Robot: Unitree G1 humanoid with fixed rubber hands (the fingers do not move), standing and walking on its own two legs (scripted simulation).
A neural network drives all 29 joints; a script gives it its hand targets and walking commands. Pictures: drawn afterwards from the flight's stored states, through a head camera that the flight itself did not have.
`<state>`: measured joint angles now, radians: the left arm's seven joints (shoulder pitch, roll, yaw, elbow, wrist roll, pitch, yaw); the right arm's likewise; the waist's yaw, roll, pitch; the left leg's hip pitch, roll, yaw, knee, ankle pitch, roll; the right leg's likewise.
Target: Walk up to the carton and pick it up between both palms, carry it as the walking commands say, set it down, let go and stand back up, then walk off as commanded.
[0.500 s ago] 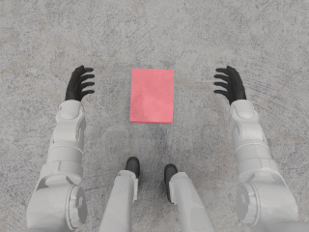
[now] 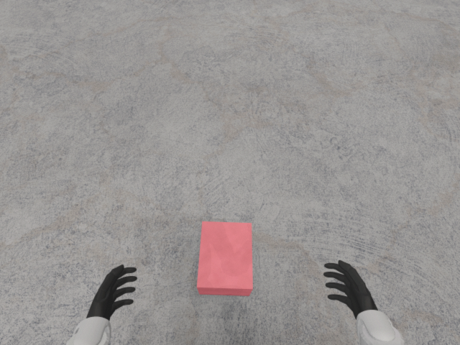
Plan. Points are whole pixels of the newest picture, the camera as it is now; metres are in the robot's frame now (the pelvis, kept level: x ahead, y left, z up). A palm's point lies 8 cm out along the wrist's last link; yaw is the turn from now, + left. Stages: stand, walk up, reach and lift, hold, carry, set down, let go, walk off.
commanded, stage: let go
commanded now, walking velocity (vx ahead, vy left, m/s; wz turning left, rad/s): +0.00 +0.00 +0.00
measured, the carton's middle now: (225, 258) +0.45 +0.00 -0.69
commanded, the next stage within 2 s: stand in 0.48 s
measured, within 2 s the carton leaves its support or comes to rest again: neither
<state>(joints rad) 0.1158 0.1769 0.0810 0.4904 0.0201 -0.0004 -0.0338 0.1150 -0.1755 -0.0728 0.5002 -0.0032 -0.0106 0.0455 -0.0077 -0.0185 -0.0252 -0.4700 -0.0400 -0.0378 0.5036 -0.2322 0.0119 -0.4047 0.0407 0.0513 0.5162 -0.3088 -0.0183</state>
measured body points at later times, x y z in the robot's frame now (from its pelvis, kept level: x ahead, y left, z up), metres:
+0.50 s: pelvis -0.01 +0.00 +0.00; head +0.00 +0.00 +0.45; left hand +0.16 +0.24 -0.07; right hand +0.16 -0.24 -0.07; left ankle +0.00 +0.11 -0.73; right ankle -0.04 -0.11 -0.73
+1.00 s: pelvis +0.01 +0.00 +0.01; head +0.02 +0.01 +0.46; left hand +0.13 +0.30 -0.10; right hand +0.14 -0.29 -0.09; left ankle +0.00 +0.11 -0.73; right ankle -0.04 -0.11 -0.73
